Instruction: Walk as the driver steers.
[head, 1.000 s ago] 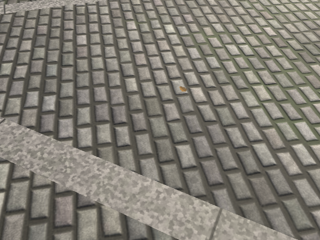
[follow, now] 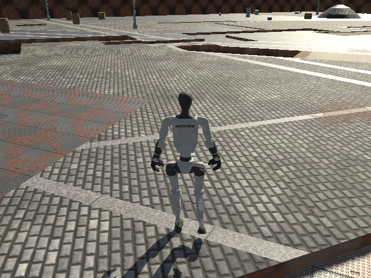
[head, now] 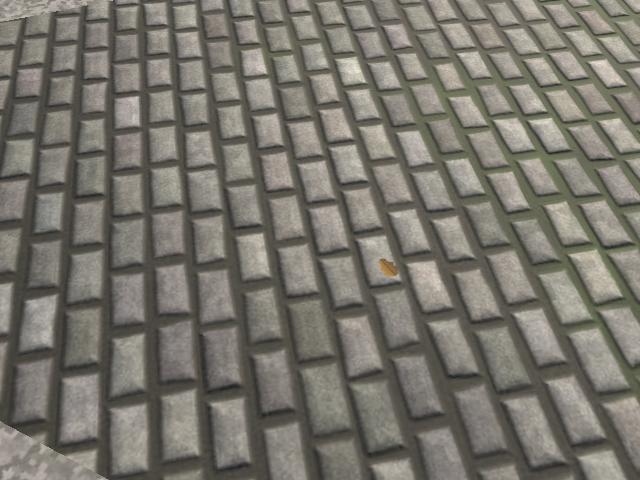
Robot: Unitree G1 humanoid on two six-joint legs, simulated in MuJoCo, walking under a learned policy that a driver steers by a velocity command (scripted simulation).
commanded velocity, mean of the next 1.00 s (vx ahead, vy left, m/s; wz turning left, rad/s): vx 0.47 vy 0.00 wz -0.09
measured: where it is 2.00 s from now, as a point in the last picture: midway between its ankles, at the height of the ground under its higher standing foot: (342, 383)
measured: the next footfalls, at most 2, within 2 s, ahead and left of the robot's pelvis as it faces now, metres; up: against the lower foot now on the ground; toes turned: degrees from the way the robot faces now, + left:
right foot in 0.36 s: +0.40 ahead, -0.12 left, +0.00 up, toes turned +9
left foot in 0.82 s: +0.62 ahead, +0.13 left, +0.00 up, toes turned -7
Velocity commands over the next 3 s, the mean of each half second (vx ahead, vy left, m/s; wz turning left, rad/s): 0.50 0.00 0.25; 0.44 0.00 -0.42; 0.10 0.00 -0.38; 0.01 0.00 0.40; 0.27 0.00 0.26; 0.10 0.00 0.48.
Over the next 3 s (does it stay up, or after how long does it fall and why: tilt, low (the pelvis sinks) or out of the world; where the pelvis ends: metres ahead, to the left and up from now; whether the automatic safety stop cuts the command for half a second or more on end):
stays up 0.83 0.02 0.01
